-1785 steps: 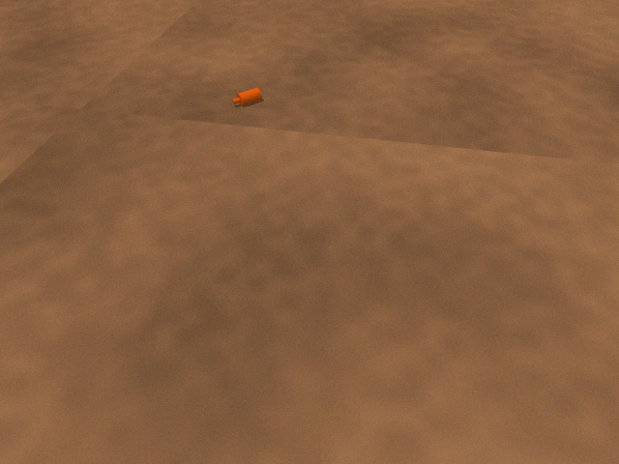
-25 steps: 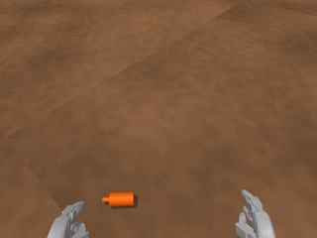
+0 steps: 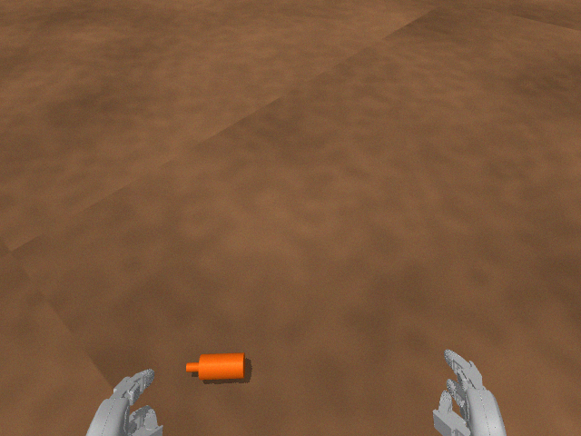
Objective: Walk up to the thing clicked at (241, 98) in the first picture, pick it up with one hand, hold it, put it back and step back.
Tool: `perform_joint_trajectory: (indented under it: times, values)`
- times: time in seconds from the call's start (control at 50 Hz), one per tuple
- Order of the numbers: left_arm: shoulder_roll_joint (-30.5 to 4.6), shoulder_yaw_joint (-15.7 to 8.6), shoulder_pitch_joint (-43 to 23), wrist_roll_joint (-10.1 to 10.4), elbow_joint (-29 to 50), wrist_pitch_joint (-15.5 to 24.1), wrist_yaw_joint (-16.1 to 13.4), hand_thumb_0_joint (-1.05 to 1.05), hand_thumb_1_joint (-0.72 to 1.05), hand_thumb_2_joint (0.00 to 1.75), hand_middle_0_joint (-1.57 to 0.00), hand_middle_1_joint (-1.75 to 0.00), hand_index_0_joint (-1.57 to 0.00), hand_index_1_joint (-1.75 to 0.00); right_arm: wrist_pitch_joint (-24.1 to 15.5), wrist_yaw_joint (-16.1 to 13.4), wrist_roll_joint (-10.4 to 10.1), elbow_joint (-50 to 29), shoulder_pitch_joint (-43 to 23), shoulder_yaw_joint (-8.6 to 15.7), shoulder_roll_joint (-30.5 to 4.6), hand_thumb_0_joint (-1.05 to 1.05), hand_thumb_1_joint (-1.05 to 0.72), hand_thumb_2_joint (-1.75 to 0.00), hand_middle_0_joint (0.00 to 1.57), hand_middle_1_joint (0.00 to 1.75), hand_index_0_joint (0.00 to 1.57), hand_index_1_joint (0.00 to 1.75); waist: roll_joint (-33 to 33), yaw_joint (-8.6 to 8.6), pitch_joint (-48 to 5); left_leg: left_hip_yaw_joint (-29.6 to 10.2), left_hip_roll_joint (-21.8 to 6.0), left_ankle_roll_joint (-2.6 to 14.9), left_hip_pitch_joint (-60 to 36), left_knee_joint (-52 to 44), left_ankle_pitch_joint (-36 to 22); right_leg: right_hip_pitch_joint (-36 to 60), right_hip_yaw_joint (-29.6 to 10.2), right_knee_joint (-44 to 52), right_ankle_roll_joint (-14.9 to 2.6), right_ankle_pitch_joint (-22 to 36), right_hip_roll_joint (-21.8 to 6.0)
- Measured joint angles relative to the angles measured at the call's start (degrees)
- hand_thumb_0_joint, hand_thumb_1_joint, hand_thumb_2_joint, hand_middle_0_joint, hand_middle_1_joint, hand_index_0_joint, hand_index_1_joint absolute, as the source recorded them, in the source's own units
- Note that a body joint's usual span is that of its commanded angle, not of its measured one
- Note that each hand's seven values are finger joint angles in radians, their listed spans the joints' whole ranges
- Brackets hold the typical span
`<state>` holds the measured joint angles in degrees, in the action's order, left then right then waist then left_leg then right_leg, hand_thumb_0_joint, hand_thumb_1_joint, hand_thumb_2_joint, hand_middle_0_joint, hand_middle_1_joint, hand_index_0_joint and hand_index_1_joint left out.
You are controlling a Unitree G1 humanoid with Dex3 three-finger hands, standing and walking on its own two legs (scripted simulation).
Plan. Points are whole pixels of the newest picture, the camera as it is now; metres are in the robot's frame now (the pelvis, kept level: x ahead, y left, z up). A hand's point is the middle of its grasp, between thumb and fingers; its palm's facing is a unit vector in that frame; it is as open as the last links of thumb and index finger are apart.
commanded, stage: home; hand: left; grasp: from above
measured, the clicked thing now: (215, 366) +0.46 +0.23 -0.68
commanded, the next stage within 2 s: stand in 0.44 s
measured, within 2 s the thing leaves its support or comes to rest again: neither
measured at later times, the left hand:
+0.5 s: hand (156, 434) +0.16 +0.18 -0.05, palm faces +0.04 -0.98 -0.21, open 7.4 cm
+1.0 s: hand out of the picture +0.05 +0.24 -0.11, palm faces +0.06 -0.94 -0.33, open 7.4 cm
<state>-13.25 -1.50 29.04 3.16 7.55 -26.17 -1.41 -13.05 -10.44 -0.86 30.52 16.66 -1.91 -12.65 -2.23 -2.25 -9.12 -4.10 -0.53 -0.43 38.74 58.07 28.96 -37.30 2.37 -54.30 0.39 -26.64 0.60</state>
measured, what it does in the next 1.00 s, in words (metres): rises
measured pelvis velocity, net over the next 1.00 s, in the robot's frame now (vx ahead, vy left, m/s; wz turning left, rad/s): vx -0.01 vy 0.00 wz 0.01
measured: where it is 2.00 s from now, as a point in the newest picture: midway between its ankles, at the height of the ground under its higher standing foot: outside the picture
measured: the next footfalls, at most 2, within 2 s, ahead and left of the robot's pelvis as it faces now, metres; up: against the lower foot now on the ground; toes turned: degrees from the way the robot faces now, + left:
none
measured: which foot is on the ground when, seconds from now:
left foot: down 0.00-1.00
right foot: down 0.00-1.00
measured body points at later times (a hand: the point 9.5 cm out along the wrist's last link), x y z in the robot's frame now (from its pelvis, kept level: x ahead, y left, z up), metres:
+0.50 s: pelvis +0.00 +0.00 +0.00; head +0.02 +0.01 +0.45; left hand +0.16 +0.23 -0.03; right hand +0.16 -0.24 -0.06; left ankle +0.00 +0.12 -0.68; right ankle +0.01 -0.13 -0.68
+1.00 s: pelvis -0.01 +0.00 +0.05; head +0.00 +0.00 +0.50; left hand +0.05 +0.29 -0.08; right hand +0.08 -0.28 -0.08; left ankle +0.00 +0.12 -0.68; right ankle +0.01 -0.13 -0.68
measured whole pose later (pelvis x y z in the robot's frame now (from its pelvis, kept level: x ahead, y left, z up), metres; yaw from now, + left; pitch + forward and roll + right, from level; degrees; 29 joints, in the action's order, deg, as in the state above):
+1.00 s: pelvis -0.01 +0.00 +0.05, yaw +1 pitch -3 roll +0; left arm -16.1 -2.6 12.9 -1.9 -55.2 -1.6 -2.1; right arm -0.2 -1.3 2.2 56.6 11.0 2.0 -16.4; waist -0.3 1.2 3.2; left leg -2.8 1.4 0.3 12.6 32.2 16.9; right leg -12.5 1.1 -31.8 1.0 -16.4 -1.7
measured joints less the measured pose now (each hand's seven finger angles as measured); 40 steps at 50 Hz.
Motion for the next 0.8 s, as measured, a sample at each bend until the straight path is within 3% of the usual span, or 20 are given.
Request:
perform_joint_trajectory:
  times: [0.54,0.62,0.7,0.8]
  values:
    - [-0.4,0.1,0.3,0.0,1.1,-0.3,-0.1,0.01,0.91,0.90,-0.20,-0.30,-0.20,-0.30,0.4,0.2,-0.1,-0.5,0.1,-0.1,0.1,0.01,-0.90,-0.89,0.20,0.30,0.20,0.30,-0.1,0.09,-0.1,0.0,0.0,0.17,0.6,0.6,0.2,-0.5,-0.1,-0.4,0.17,-0.1,0.0]
    - [-1.7,1.7,-9.9,-4.6,-18.1,13.2,-0.7,0.01,0.90,0.90,-0.21,-0.30,-0.20,-0.30,5.6,4.7,5.4,7.8,-4.5,0.6,-1.6,0.01,-0.90,-0.90,0.20,0.30,0.20,0.30,1.9,2.76,6.6,1.4,1.1,0.64,-6.7,-3.6,-1.8,5.7,-1.3,1.7,0.05,0.9,-1.1]
    - [-2.8,0.7,-15.4,-5.7,-33.7,19.0,-0.5,0.01,0.90,0.90,-0.21,-0.30,-0.20,-0.30,9.5,8.4,4.6,13.9,-6.6,1.9,-3.2,0.01,-0.90,-0.89,0.21,0.30,0.21,0.30,3.0,3.84,9.5,2.2,2.0,0.89,-12.2,-8.9,-4.3,10.3,-2.2,5.2,0.34,2.5,-2.1]
    - [-3.5,-0.9,-16.5,-5.7,-46.6,22.1,-0.7,0.01,0.90,0.90,-0.21,-0.30,-0.20,-0.30,11.0,9.5,4.0,18.3,-6.2,3.7,-4.0,0.01,-0.90,-0.89,0.21,0.30,0.21,0.30,2.9,3.68,10.7,2.2,2.1,0.98,-17.3,-14.3,-6.6,15.4,-2.1,10.6,0.59,4.8,-2.3]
